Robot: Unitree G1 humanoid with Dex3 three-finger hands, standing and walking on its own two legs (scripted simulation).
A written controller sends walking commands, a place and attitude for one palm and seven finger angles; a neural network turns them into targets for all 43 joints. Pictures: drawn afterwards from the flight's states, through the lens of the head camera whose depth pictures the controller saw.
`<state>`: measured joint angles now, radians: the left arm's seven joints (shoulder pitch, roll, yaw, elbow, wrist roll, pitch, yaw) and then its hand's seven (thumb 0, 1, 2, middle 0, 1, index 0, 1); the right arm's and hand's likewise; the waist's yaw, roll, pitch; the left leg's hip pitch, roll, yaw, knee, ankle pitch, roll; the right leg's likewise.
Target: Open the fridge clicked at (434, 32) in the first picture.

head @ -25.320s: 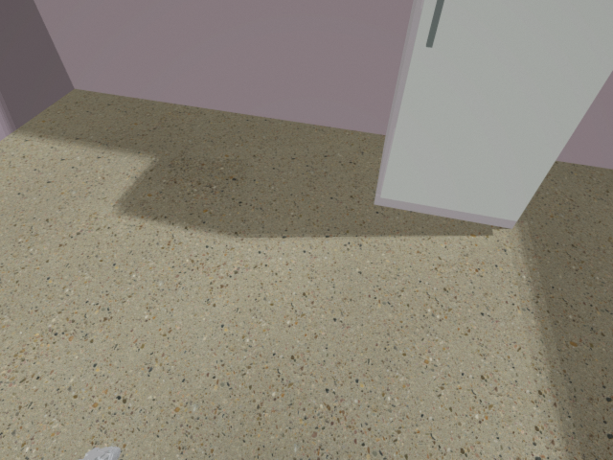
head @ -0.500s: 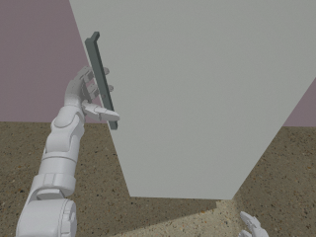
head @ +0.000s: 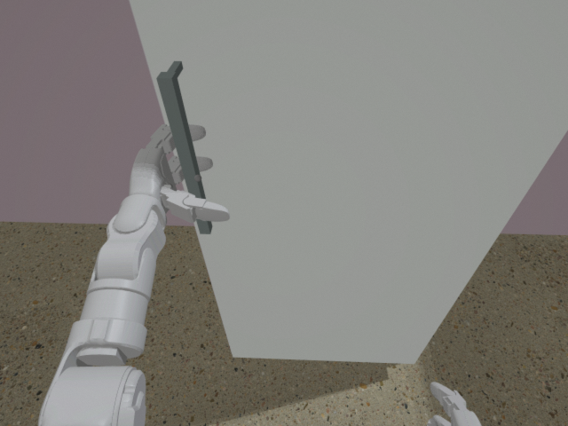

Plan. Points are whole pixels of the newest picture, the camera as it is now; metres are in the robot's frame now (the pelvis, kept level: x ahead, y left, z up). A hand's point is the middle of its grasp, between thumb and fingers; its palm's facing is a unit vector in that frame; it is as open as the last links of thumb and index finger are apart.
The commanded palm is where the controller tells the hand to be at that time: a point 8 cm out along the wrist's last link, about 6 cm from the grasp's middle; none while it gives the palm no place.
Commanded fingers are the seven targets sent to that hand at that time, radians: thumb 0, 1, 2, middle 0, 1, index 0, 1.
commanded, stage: slide the fingers in behind the handle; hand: left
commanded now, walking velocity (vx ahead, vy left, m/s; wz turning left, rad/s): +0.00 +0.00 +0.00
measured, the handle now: (193, 159) +0.46 +0.17 +0.16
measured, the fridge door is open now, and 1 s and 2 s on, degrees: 0 0 0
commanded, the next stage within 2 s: grip the handle and tug to test in 0.46 s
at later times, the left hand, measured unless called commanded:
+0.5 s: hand (200, 176) +0.40 +0.15 +0.17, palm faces +0.03 -1.00 +0.00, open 14.1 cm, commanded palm +0.38 +0.19 +0.17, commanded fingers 0.00 -0.50 0.30 -0.30 -1.20 -0.30 -1.20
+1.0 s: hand (203, 173) +0.41 +0.15 +0.17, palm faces +0.03 -1.00 +0.01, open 9.5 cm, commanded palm +0.38 +0.19 +0.17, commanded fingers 0.00 0.57 0.76 -0.41 -1.35 -0.41 -1.35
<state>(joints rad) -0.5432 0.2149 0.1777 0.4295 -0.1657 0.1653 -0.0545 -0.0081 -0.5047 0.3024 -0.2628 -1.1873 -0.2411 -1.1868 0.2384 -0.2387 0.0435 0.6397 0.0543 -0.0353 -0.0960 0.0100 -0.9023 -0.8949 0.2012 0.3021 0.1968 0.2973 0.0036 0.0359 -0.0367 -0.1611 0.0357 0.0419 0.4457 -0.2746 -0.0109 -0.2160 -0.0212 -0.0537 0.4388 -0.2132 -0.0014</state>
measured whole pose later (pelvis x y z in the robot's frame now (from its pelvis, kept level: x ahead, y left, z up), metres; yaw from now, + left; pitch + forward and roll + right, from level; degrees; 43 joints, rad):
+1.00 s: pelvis +0.00 +0.00 +0.00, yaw +0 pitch +1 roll +0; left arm -0.62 0.22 0.18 0.55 -0.16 0.10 -0.06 0.00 0.13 0.57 -0.36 -1.29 -0.36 -1.29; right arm 0.27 -0.24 0.04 0.66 0.06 -0.04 -0.09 0.01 -0.90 -0.89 0.20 0.30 0.20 0.30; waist -0.01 0.03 -0.03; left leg -0.19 0.03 0.04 0.45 -0.27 -0.01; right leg -0.24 -0.02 -0.05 0.44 -0.21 0.00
